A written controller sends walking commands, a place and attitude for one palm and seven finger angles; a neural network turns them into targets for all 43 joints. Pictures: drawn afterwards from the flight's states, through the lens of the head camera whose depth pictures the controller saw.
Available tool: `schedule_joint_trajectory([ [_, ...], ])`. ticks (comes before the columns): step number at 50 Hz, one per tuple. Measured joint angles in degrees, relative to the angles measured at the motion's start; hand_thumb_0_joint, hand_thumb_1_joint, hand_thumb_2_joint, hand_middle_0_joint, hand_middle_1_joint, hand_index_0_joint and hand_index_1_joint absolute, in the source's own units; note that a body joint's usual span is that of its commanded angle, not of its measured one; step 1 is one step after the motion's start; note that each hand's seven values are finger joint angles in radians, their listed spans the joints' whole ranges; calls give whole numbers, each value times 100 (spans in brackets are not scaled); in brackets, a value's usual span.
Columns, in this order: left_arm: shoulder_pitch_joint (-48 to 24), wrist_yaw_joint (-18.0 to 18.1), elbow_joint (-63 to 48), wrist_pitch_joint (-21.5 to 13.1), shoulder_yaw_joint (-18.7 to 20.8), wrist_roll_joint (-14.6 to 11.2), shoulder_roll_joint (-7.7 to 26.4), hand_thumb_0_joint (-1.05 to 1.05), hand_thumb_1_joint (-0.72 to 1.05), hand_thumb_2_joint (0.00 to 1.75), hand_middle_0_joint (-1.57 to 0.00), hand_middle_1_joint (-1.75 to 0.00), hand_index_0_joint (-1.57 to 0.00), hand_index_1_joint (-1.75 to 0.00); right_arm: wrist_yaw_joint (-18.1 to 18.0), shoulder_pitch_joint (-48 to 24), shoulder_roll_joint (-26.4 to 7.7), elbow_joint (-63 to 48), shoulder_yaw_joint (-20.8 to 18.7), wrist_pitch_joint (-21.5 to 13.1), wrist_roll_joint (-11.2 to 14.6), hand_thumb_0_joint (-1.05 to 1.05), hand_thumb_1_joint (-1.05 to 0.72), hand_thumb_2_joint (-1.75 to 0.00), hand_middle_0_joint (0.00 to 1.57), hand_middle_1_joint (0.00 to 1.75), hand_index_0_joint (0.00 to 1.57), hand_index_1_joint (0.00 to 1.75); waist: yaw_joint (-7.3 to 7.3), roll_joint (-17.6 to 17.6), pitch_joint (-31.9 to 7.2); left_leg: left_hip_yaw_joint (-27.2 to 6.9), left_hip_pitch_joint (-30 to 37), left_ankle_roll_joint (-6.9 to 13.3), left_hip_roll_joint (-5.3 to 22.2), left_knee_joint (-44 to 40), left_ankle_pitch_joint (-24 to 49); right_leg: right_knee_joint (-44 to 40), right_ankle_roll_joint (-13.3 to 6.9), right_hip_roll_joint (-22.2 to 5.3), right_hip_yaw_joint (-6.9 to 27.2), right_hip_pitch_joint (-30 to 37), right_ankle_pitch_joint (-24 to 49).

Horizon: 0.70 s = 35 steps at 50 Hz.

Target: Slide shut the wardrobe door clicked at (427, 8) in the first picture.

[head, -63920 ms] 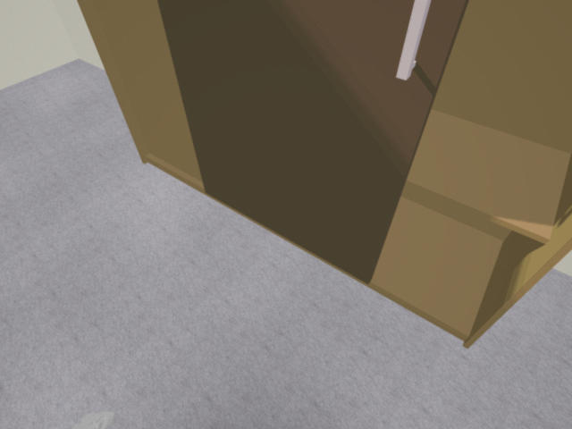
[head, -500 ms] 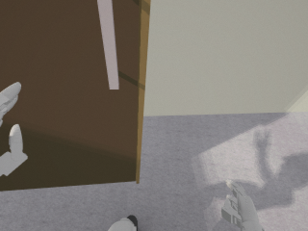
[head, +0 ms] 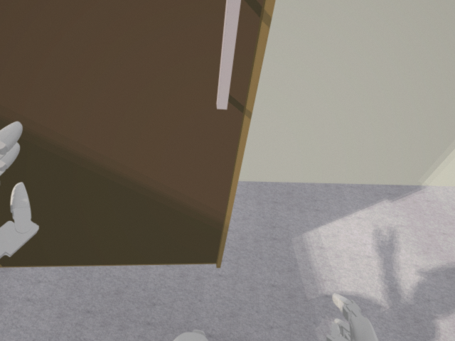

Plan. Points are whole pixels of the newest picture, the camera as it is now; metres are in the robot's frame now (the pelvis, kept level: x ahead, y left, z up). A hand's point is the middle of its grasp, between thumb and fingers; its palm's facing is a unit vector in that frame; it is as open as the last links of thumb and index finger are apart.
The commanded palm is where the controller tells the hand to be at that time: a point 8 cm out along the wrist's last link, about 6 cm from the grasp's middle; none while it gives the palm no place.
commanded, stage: stop stepping back and stand still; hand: left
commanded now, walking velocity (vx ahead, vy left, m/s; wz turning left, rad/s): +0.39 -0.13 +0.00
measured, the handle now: (226, 48) +0.57 +0.10 +0.26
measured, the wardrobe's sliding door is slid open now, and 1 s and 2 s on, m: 0.00 0.00 0.00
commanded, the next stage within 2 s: let the arm hang, fingers relaxed in 0.40 s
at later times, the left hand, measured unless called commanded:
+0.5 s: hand out of the picture +0.16 +0.32 +0.19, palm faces +0.47 -0.74 -0.48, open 7.4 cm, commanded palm none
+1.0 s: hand out of the picture -0.09 +0.23 -0.16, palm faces +0.12 -0.97 -0.21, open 7.1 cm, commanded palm none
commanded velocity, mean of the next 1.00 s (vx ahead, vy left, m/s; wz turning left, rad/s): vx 0.06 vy -0.05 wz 0.00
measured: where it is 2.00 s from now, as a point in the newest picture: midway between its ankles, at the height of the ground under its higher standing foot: outside the picture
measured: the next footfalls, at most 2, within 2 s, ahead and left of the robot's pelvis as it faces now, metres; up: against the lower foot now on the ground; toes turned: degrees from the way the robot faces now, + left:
left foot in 0.10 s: +0.05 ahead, +0.15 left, +0.00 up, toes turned +7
right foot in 0.48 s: -0.02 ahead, -0.06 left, +0.00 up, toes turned -2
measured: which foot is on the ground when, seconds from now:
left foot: up 0.00-0.08, down 0.10-1.00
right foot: down 0.00-0.08, up 0.10-0.46, down 0.48-1.00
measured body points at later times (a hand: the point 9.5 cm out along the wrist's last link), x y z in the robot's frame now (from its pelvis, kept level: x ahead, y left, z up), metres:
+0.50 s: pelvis -0.03 +0.03 +0.02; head -0.05 +0.04 +0.46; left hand +0.12 +0.35 +0.21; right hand +0.11 -0.20 -0.07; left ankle +0.03 +0.10 -0.72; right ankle -0.06 -0.06 -0.73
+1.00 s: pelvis -0.02 +0.05 +0.01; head +0.01 +0.05 +0.46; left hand -0.09 +0.28 -0.14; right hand -0.01 -0.17 -0.14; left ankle +0.01 +0.14 -0.72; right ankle -0.06 -0.06 -0.72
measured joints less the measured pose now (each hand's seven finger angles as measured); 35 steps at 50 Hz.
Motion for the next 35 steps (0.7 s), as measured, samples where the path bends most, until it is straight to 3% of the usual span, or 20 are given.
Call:
schedule_joint_trajectory([
  [2,-434,41,357,51,-95,54,-126,1,88,90,-22,-30,-21,-31,-39,196,47,201,20,158,94,1,-90,-90,21,30,21,30,54,-159,-228,38,291,114,114,676,-395,318,99,-101,18,-35,-240],
  [4,-847,169,702,136,-129,132,-376,1,88,90,-21,-30,-21,-31,-88,370,5,187,91,250,129,1,-90,-90,21,30,21,30,1,-304,-374,120,931,219,310,54,-712,762,105,-281,-41,-202,-533],
  [5,-1058,237,823,187,-123,143,-520,1,88,90,-21,-30,-21,-31,-116,373,-52,134,103,227,141,1,-90,-90,21,30,21,30,-75,-334,-346,117,1075,329,284,-272,-768,1196,63,-389,-57,-424,-725],
  [7,-1342,330,1037,224,-66,145,-721,1,89,90,-21,-30,-20,-31,-125,201,-12,122,97,122,100,1,-91,-90,21,30,21,30,-247,-423,-42,236,1074,524,132,-254,-567,2400,48,-379,278,-998,-1016],
  [9,-1219,296,957,218,-37,152,-663,2,89,90,-20,-30,-20,-30,-30,154,156,92,135,0,44,1,-91,-90,20,30,20,30,-443,-524,165,275,1263,557,81,-655,-193,3295,55,-243,470,-1572,-783],
  [11,-756,220,592,106,-44,174,-481,2,89,90,-20,-30,-20,-30,91,254,301,38,213,-80,12,1,-91,-90,20,30,20,30,-565,-580,228,265,1500,515,128,-1233,169,3479,78,-181,362,-1974,-381],
  [15,160,110,72,-175,-149,311,-237,2,89,90,-21,-30,-20,-30,179,577,333,7,216,-51,-33,1,-91,-90,20,30,20,30,-535,-304,168,200,1838,465,356,-2115,423,2779,127,-122,-195,-2060,-9],
  [19,332,135,355,-152,-89,333,-58,2,88,90,-21,-30,-21,-31,15,739,233,97,135,79,-33,1,-90,-90,21,30,20,30,-382,26,40,182,2020,415,417,-2693,508,1575,103,-35,-499,-1433,-382],
  [22,111,188,747,62,-4,271,-61,2,88,90,-21,-30,-21,-31,-87,704,120,101,81,121,-24,1,-90,-90,21,30,20,30,-321,135,-11,211,1968,376,293,-2732,649,363,42,-6,-494,-669,-437],
  [24,-1,198,871,152,94,232,-25,2,89,90,-21,-30,-21,-31,-105,613,62,18,67,117,-16,1,-90,-90,21,30,20,30,-283,-52,-52,394,1636,368,53,-2259,526,-357,-119,-179,-184,-230,-282],
  [25,-98,180,947,145,77,225,-113,2,89,90,-21,-30,-21,-31,-99,505,-15,22,41,107,-12,1,-90,-90,21,30,20,30,-219,-17,-31,479,1396,327,62,-1827,336,-457,-165,-209,-111,-270,273],
  [27,-574,-62,1858,67,-326,428,-386,1,89,90,-21,-30,-20,-31,106,278,-238,264,-99,89,62,1,-91,-90,20,30,20,30,-203,273,-2,448,1002,209,172,-899,-86,130,-12,-195,-227,-553,571],
  [30,-1289,-334,3932,604,-1110,568,-814,1,90,90,-20,-30,-20,-30,286,162,-389,607,-214,410,14,1,-91,-90,20,30,20,30,-286,345,-164,429,739,179,243,-21,-853,888,90,-376,-408,-794,-34],
  [33,-1606,-459,5914,1077,-1690,605,-1275,1,90,90,-19,-29,-19,-30,349,153,-389,747,-241,566,-108,1,-91,-90,20,30,20,30,-444,210,-65,382,1055,233,362,-343,-501,1420,165,-547,-487,-867,-411],
  [35,-1641,-551,7024,1268,-2041,597,-1546,1,91,90,-19,-29,-19,-30,335,140,-309,905,-224,572,-157,0,-91,-90,20,30,20,30,-528,7,104,435,1141,333,288,-369,-307,1617,261,-665,-449,-864,-524],
])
